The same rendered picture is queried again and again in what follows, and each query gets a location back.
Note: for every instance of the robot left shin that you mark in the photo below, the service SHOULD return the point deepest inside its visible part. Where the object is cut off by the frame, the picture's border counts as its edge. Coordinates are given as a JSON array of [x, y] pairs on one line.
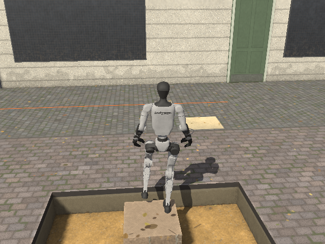
[[146, 175]]

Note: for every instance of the right robot hand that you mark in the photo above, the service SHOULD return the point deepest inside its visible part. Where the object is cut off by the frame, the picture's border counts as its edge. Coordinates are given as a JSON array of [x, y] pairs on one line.
[[185, 140]]

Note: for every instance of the right robot upper arm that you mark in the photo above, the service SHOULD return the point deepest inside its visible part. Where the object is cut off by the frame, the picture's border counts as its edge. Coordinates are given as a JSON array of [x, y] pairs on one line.
[[181, 116]]

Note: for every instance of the humanoid robot torso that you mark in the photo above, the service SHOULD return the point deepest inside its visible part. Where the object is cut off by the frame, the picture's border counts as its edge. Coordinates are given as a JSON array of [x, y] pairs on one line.
[[162, 124]]

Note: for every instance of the left robot hand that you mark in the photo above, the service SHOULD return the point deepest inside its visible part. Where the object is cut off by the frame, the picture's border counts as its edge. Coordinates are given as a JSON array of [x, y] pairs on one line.
[[135, 142]]

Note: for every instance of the left robot upper arm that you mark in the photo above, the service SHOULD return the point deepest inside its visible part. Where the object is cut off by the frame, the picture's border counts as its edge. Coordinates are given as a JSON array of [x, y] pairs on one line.
[[144, 115]]

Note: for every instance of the robot left forearm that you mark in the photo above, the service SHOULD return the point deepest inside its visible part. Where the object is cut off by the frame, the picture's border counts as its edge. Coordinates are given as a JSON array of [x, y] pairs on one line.
[[137, 133]]

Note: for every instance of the robot right forearm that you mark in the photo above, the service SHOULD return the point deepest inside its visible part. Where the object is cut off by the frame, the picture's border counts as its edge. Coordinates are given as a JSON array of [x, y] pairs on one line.
[[187, 133]]

